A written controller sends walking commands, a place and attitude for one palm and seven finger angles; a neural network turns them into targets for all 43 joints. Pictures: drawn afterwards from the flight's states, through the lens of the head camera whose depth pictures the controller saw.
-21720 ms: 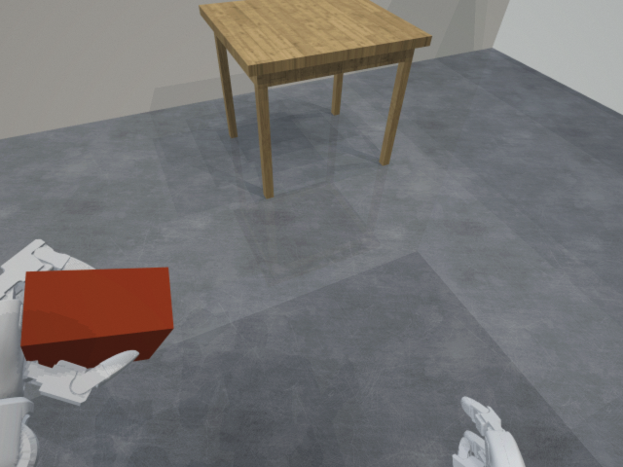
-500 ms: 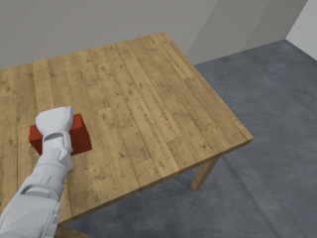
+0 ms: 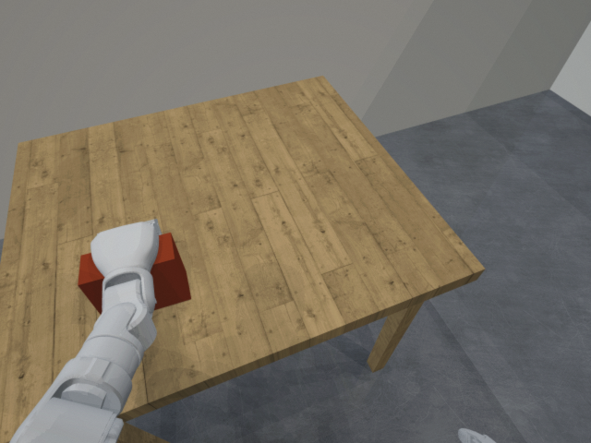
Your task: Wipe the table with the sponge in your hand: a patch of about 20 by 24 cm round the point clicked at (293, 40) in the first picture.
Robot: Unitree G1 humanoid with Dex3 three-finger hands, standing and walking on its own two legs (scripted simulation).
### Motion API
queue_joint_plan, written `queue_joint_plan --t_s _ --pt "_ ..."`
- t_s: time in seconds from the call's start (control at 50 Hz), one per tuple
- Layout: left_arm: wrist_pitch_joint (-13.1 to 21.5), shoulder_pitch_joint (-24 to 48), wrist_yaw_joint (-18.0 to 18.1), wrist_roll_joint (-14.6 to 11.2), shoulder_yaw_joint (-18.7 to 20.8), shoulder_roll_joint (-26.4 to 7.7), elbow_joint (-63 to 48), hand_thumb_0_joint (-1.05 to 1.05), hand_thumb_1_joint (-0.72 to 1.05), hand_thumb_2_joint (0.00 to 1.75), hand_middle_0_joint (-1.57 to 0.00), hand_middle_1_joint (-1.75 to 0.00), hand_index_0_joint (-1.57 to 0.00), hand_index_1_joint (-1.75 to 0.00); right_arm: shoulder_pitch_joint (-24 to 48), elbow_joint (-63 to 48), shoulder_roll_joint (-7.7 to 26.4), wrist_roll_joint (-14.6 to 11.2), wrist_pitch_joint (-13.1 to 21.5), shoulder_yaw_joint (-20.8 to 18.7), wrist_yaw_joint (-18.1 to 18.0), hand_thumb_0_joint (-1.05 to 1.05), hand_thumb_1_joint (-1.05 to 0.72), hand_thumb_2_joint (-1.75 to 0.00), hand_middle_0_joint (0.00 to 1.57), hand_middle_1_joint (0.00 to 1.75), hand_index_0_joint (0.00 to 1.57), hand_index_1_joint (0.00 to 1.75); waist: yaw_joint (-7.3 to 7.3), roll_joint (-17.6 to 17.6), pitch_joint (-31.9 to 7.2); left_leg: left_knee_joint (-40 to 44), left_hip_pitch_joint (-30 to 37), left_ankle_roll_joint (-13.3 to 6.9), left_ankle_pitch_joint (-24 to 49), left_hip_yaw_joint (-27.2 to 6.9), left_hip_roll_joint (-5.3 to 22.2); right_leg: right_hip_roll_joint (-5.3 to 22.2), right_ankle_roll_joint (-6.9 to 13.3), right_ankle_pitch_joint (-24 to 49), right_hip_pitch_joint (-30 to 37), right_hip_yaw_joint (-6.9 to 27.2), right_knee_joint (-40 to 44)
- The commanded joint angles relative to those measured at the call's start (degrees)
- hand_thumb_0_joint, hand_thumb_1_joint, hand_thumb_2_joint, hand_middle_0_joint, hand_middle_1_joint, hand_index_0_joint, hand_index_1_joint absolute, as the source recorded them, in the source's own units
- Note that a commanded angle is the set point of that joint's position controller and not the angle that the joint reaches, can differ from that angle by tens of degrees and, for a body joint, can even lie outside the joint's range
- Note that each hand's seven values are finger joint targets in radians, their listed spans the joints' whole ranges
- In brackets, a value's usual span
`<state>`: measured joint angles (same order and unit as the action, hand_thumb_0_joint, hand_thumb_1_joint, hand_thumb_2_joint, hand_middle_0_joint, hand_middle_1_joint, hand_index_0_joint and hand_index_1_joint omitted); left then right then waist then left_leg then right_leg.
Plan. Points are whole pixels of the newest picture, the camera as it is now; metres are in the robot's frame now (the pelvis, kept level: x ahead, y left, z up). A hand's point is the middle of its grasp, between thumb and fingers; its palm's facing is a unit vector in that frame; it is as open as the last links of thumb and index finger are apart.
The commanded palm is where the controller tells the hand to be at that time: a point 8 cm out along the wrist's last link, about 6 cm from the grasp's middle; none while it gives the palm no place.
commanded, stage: wipe back along the middle lane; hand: left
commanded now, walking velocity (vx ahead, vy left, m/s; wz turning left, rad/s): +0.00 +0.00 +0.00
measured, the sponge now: (142, 284) +0.36 +0.27 -0.04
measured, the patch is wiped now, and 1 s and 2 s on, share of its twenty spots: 0.50 0.60 0.80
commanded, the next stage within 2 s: slide across to the third lane in 0.72 s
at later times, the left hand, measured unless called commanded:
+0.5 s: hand (141, 309) +0.30 +0.24 +0.00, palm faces -0.05 -0.05 -1.00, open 10.2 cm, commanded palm +0.26 +0.22 +0.03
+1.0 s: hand (143, 330) +0.27 +0.23 -0.01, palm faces -0.09 -0.05 -0.99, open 10.2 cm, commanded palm +0.25 +0.20 +0.04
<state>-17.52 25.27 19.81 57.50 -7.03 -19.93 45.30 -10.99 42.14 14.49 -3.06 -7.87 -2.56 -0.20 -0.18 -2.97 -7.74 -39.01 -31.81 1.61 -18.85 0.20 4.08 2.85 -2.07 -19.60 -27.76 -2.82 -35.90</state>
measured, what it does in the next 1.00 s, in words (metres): stands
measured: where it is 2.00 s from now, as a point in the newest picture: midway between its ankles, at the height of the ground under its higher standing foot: outside the picture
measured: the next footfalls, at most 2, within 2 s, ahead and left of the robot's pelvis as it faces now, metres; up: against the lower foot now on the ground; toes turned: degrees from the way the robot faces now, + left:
none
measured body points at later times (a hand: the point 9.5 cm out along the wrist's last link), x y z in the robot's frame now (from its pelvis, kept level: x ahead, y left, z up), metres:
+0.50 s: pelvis +0.00 -0.01 +0.00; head +0.01 -0.02 +0.45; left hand +0.29 +0.24 +0.05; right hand +0.20 -0.24 -0.10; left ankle +0.00 +0.14 -0.72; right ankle -0.03 -0.15 -0.72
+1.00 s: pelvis -0.02 -0.01 +0.00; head -0.01 -0.04 +0.45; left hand +0.27 +0.23 +0.05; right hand +0.16 -0.25 -0.11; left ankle +0.00 +0.14 -0.72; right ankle -0.03 -0.15 -0.72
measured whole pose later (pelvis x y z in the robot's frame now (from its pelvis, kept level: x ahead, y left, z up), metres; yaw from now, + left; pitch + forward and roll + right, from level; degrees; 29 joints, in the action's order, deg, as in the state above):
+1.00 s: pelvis -0.02 -0.01 +0.00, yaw +1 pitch +5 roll -1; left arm -23.9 7.6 16.5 57.4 -13.4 -16.2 24.1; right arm -7.5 39.3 14.8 -3.6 -5.7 -1.3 -1.7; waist 2.9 -4.0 -5.3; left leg -38.2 -26.1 2.3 -17.5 -0.8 3.7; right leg 3.1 -1.1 -20.1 -22.9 -3.6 -37.8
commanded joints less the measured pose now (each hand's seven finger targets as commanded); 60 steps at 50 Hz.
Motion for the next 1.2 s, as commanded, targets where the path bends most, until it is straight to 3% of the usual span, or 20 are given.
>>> queue_joint_plan --t_s 0.0,0.06,0.12,0.16,0.18,0.22,0.26,0.36,0.4,0.46,0.5,0.56,0.68,0.72,0.76,0.82,0.86,1.0,1.1,1.18 --pt "-1.2 3.0 -1.6 -0.5 -1.0 -2.8 -5.9 0.00 0.10 1.30 -1.20 -1.60 -1.20 -1.60 3.8 -7.6 8.2 0.2 2.1 -2.3 0.0 0.00 -0.90 -0.90 0.20 0.30 0.20 0.30 0.36 5.5 -11.5 3.5 11.0 -3.6 18.2 0.9 -4.0 -4.5 4.8 21.1 6.0 -2.9 3.6" --pt "-2.4 -0.3 -1.5 -0.8 0.2 -3.0 -8.7 0.00 0.10 1.30 -1.20 -1.60 -1.20 -1.60 5.5 -8.0 8.3 0.0 2.2 -2.4 0.1 0.00 -0.90 -0.90 0.20 0.30 0.20 0.30 1.42 4.9 -11.9 3.7 11.5 -3.4 19.5 0.7 -3.9 -4.5 5.1 22.4 7.0 -2.6 3.2" --pt "-3.6 -2.2 -2.0 -1.0 -4.4 1.3 -11.6 0.00 0.10 1.30 -1.20 -1.60 -1.20 -1.60 6.3 -8.9 7.9 -0.1 2.4 -2.1 0.4 0.00 -0.90 -0.90 0.20 0.30 0.20 0.30 0.77 5.5 -10.7 3.7 11.9 -3.5 19.5 0.9 -4.0 -4.4 4.9 23.0 7.1 -3.1 3.2" --pt "-4.4 -5.5 -1.9 -1.1 0.1 -2.8 -12.4 0.00 0.10 1.30 -1.20 -1.60 -1.20 -1.60 7.0 -8.9 8.4 0.0 2.3 -2.2 0.3 0.00 -0.90 -0.90 0.20 0.30 0.20 0.30 2.12 5.8 -10.5 3.8 11.7 -3.3 19.7 0.6 -4.1 -4.4 5.2 23.7 8.3 -2.7 3.1" --pt "-4.7 -5.7 -2.2 -1.3 -3.3 0.3 -14.1 0.00 0.10 1.30 -1.20 -1.60 -1.20 -1.60 7.1 -9.7 8.0 0.0 2.4 -1.9 0.3 0.00 -0.90 -0.90 0.20 0.30 0.20 0.30 1.52 5.8 -10.6 3.7 12.0 -3.5 19.4 0.9 -4.5 -4.4 4.9 24.1 8.7 -3.0 3.0" --pt "-5.1 -8.6 -2.4 -1.5 -3.2 0.6 -15.8 0.00 0.10 1.30 -1.20 -1.60 -1.20 -1.60 7.7 -10.3 7.8 -0.2 2.7 -1.8 0.4 0.00 -0.90 -0.90 0.20 0.30 0.20 0.30 1.90 6.8 -10.4 3.5 12.1 -3.4 20.2 1.2 -4.4 -4.2 4.9 26.1 9.5 -2.8 3.0" --pt "-5.5 -10.9 -2.4 -1.3 -0.3 -2.2 -17.3 0.00 0.10 1.30 -1.20 -1.60 -1.20 -1.60 8.2 -10.4 8.2 -0.2 2.7 -1.8 0.3 0.00 -0.90 -0.90 0.20 0.30 0.20 0.30 2.65 7.2 -10.4 3.6 12.0 -3.2 20.5 1.0 -4.6 -4.2 5.0 27.3 10.4 -2.4 2.7" --pt "-6.2 -12.2 -2.9 -0.7 -1.9 -0.7 -21.0 0.00 0.10 1.30 -1.20 -1.60 -1.20 -1.60 9.3 -11.6 7.7 -0.4 2.9 -1.4 0.1 0.00 -0.90 -0.90 0.20 0.30 0.20 0.30 2.52 6.7 -7.7 4.2 12.2 -3.1 18.3 0.8 -4.7 -4.3 5.1 23.9 9.1 -2.5 3.1" --pt "-6.4 -13.0 -3.3 -0.5 -5.1 1.9 -22.3 0.00 0.10 1.30 -1.20 -1.60 -1.20 -1.60 9.7 -12.3 7.2 -0.4 3.1 -1.0 0.1 0.00 -0.90 -0.90 0.20 0.30 0.20 0.30 2.16 5.7 -7.3 4.1 12.6 -3.2 18.3 0.9 -4.9 -4.3 5.0 23.7 8.7 -2.9 3.0" --pt "-6.2 -14.0 -3.4 -0.2 -2.0 -1.2 -23.1 0.00 0.10 1.30 -1.20 -1.60 -1.20 -1.60 9.7 -12.2 7.5 -0.3 3.3 -1.1 0.0 0.00 -0.90 -0.90 0.20 0.30 0.20 0.30 2.87 5.8 -7.2 4.1 12.6 -3.0 17.6 0.6 -4.9 -4.4 5.3 22.9 8.9 -2.2 3.0" --pt "-6.1 -13.7 -3.7 -0.3 -5.0 1.4 -24.4 0.00 0.10 1.30 -1.20 -1.60 -1.20 -1.60 10.2 -12.8 7.1 -0.4 3.3 -0.7 -0.2 0.00 -0.90 -0.90 0.20 0.30 0.20 0.30 2.32 5.9 -7.1 4.2 12.7 -3.2 16.5 0.8 -5.2 -4.4 5.1 21.8 8.6 -2.5 3.2" --pt "-5.8 -16.6 -3.5 -0.2 -2.3 -0.5 -24.8 0.00 0.10 1.30 -1.20 -1.60 -1.20 -1.60 10.6 -12.8 7.3 -0.3 3.6 -0.9 -0.3 0.00 -0.90 -0.90 0.20 0.30 0.20 0.30 3.33 6.4 -6.7 4.4 12.2 -3.0 15.6 0.6 -5.1 -4.5 5.3 20.8 8.7 -2.0 3.2" --pt "-5.5 -19.3 -3.4 -0.3 -4.0 1.0 -26.9 0.00 0.10 1.30 -1.20 -1.60 -1.20 -1.60 11.3 -13.6 7.0 -0.1 3.9 -0.6 -0.5 0.00 -0.90 -0.90 0.20 0.30 0.20 0.30 3.32 6.7 -6.0 4.6 11.4 -3.1 13.1 0.8 -5.4 -4.5 5.1 18.5 8.5 -2.0 3.4" --pt "-5.7 -17.5 -3.5 -0.4 -5.5 2.0 -27.5 0.00 0.10 1.30 -1.20 -1.60 -1.20 -1.60 11.9 -13.6 6.8 -0.2 4.0 -0.6 -0.6 0.00 -0.90 -0.90 0.20 0.30 0.20 0.30 2.83 7.1 -4.4 4.9 11.0 -3.2 11.2 0.8 -5.3 -4.4 4.9 15.6 7.2 -1.8 4.1" --pt "-5.8 -16.4 -3.1 -0.2 -2.3 -1.0 -27.4 0.00 0.10 1.30 -1.20 -1.60 -1.20 -1.60 11.7 -12.9 7.3 -0.2 4.0 -0.7 -0.9 0.00 -0.90 -0.90 0.20 0.30 0.20 0.30 3.36 6.4 -4.7 5.2 10.9 -3.1 10.2 0.6 -5.2 -4.6 5.2 13.9 7.0 -1.1 4.3" --pt "-5.9 -11.5 -3.4 -0.1 -5.5 1.3 -27.6 0.00 0.10 1.30 -1.20 -1.60 -1.20 -1.60 11.8 -12.7 6.9 -0.2 4.2 -0.4 -1.3 0.00 -0.90 -0.90 0.20 0.30 0.20 0.30 2.16 6.5 -4.2 5.4 11.1 -3.3 8.4 0.7 -5.2 -4.4 4.9 11.3 5.6 -1.4 4.7" --pt "-5.8 -9.8 -3.2 -0.3 -3.5 -0.7 -28.0 0.00 0.10 1.30 -1.20 -1.60 -1.20 -1.60 11.9 -12.2 7.1 -0.3 4.4 -0.5 -1.6 0.00 -0.90 -0.90 0.20 0.30 0.20 0.30 2.56 5.6 -4.9 5.8 11.3 -3.3 7.4 0.4 -5.3 -4.5 5.0 8.9 5.6 -1.1 5.1" --pt "-3.2 -4.5 -3.3 -1.2 -8.0 3.5 -29.5 0.00 0.10 1.30 -1.20 -1.60 -1.20 -1.60 11.4 -11.6 6.3 -0.2 5.7 -0.8 -1.9 0.00 -0.90 -0.90 0.20 0.30 0.20 0.30 1.19 6.1 -8.7 5.5 14.0 -3.8 9.2 0.0 -5.0 -4.5 4.7 10.8 6.3 -1.6 5.1" --pt "-2.3 0.2 -2.6 -1.1 -10.7 6.0 -27.5 0.00 0.10 1.30 -1.20 -1.60 -1.20 -1.60 11.5 -10.5 6.0 -0.3 6.3 -0.9 -1.6 0.00 -0.90 -0.90 0.20 0.30 0.20 0.30 0.46 6.0 -6.1 6.5 14.0 -3.6 7.3 -0.3 -4.6 -4.6 4.8 8.1 4.3 -2.0 5.7" --pt "-3.2 1.2 -1.4 -1.2 -9.0 5.4 -25.6 0.00 0.10 1.30 -1.20 -1.60 -1.20 -1.60 11.8 -9.8 6.2 -0.2 6.1 -1.0 -1.5 0.00 -0.90 -0.90 0.20 0.30 0.20 0.30 1.55 5.9 -8.3 6.8 14.7 -3.5 8.7 0.2 -4.8 -4.7 5.0 9.6 6.0 -1.8 5.8"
